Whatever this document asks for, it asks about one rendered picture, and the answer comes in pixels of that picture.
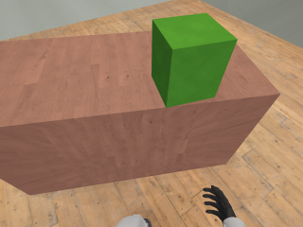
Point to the right robot forearm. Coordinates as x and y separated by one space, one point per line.
233 222

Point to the right robot hand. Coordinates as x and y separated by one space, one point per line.
222 204

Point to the pedestal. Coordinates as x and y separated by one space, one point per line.
84 110

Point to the carton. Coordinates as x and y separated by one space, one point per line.
189 55

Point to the robot left thigh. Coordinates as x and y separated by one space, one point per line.
132 221

